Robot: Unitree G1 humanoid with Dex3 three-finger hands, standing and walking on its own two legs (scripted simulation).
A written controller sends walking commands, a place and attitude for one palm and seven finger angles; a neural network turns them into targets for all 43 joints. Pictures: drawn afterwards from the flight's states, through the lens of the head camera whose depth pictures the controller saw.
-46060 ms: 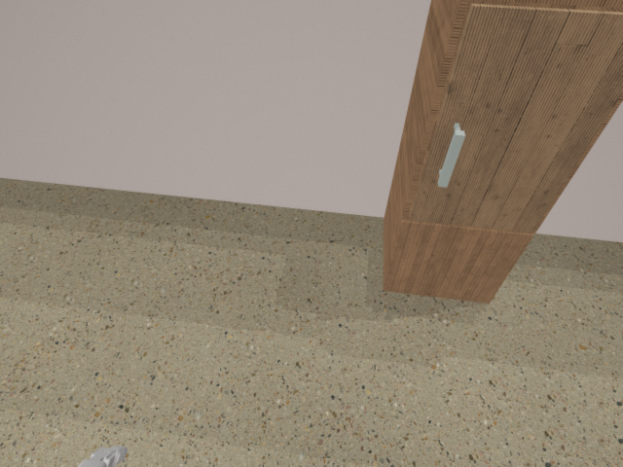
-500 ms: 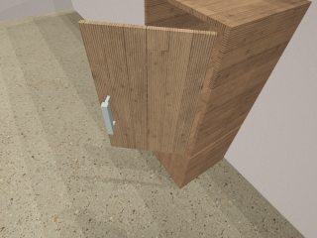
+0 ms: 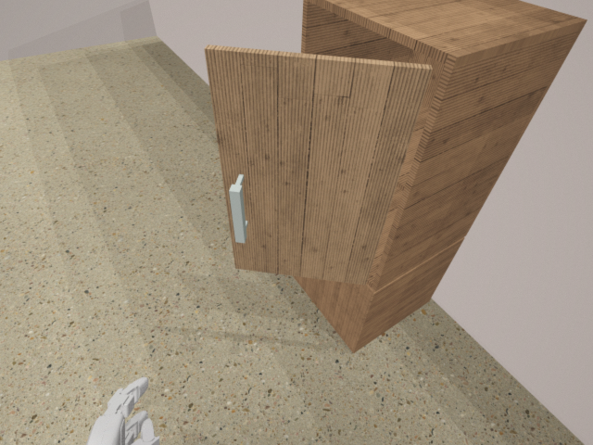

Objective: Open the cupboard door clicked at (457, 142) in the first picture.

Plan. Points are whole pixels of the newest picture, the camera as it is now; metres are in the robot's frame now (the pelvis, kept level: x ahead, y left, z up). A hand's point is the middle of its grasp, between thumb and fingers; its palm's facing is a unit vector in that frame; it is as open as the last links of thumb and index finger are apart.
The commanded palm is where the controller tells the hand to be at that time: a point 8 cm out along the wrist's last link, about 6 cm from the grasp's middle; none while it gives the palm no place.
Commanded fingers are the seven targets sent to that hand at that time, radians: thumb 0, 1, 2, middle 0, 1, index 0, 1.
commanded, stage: raise the hand with hooked fingers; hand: left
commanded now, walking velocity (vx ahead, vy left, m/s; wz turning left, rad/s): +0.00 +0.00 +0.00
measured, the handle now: (240, 209) +0.60 +0.16 -0.08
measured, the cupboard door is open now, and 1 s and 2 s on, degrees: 49 49 49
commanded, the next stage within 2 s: move the hooked fingers beside the handle in 1.98 s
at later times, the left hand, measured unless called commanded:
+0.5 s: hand (143, 432) +0.15 +0.21 -0.05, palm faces +0.03 -0.99 -0.11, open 9.8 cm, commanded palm +0.15 +0.27 -0.07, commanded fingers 0.00 0.15 0.58 -0.25 -0.78 -0.25 -0.78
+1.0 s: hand (146, 393) +0.21 +0.24 -0.08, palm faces -0.11 -0.99 -0.05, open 12.8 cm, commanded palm +0.19 +0.30 -0.07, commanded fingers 0.00 -0.43 0.33 -0.29 -1.15 -0.29 -1.15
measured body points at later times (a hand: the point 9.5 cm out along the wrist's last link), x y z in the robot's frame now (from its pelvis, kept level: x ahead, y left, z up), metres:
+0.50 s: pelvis -0.07 -0.01 -0.12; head -0.03 +0.03 +0.33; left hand +0.14 +0.26 -0.04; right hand +0.15 -0.22 -0.17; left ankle +0.02 +0.07 -0.73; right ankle +0.02 -0.12 -0.73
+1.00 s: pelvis -0.02 -0.01 -0.11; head +0.07 +0.02 +0.33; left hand +0.21 +0.29 -0.08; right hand +0.18 -0.26 -0.18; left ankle +0.02 +0.07 -0.73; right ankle +0.02 -0.12 -0.73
